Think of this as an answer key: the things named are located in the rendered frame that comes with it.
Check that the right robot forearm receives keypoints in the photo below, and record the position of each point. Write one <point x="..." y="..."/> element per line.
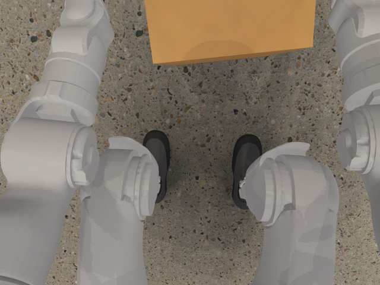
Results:
<point x="356" y="24"/>

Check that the left robot forearm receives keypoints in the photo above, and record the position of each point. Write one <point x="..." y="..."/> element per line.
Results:
<point x="74" y="67"/>

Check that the right robot thigh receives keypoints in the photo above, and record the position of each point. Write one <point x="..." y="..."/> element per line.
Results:
<point x="290" y="195"/>

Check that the left robot upper arm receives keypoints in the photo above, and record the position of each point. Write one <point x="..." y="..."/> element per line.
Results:
<point x="44" y="162"/>

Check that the carton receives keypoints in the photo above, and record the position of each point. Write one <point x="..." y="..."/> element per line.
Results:
<point x="184" y="32"/>

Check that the right robot foot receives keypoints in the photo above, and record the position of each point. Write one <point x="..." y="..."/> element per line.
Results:
<point x="247" y="149"/>

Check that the right robot upper arm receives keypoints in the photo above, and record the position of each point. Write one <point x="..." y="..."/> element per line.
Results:
<point x="358" y="148"/>

